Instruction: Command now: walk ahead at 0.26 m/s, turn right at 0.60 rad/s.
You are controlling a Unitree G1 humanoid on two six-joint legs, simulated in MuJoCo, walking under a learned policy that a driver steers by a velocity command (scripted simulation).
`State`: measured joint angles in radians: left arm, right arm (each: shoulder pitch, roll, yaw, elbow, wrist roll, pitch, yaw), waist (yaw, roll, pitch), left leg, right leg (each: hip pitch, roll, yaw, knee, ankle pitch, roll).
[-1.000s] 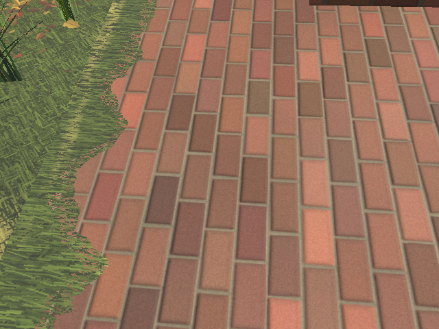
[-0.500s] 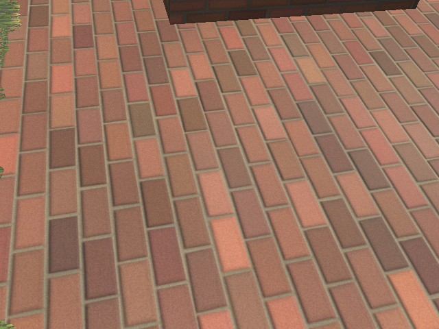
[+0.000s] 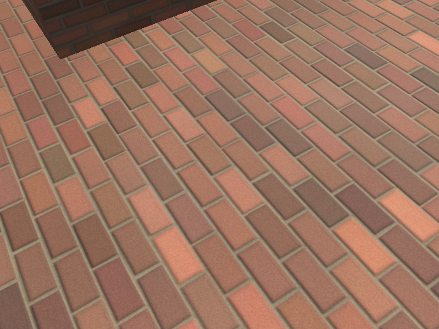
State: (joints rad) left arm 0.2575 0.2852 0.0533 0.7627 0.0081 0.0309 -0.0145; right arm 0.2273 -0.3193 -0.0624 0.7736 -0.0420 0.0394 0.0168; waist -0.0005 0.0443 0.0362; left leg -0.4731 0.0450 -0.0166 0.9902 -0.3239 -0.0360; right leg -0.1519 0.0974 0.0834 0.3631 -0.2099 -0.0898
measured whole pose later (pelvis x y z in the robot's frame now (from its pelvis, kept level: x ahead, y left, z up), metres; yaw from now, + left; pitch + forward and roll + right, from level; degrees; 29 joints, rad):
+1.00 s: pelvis +0.41 -0.11 -0.01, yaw -36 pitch +0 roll -1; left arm 0.26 0.29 0.06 0.80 0.01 -0.02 -0.01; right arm 0.23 -0.27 -0.02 0.74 -0.05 -0.04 0.01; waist -0.01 0.01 0.08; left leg -0.53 0.12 -0.02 1.15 -0.34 -0.02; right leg -0.23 0.16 0.01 0.41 -0.18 -0.14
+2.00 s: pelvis +0.78 -0.49 -0.01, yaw -59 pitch +0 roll +0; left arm 0.22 0.24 0.03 0.85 0.02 -0.06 -0.01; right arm 0.34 -0.25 -0.03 0.87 -0.02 -0.04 0.02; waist -0.03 0.03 0.04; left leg -0.41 0.07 0.03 1.09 -0.34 0.04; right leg -0.23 0.06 -0.07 0.41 -0.19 -0.09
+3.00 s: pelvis +0.96 -0.96 -0.02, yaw -90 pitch +0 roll +0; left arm 0.16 0.27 0.07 0.83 0.02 -0.01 -0.01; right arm 0.29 -0.25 -0.05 0.85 -0.02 -0.05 0.00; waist -0.03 0.01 0.08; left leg -0.36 0.09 0.06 1.21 -0.38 -0.01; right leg -0.33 0.11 -0.06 0.52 -0.17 -0.14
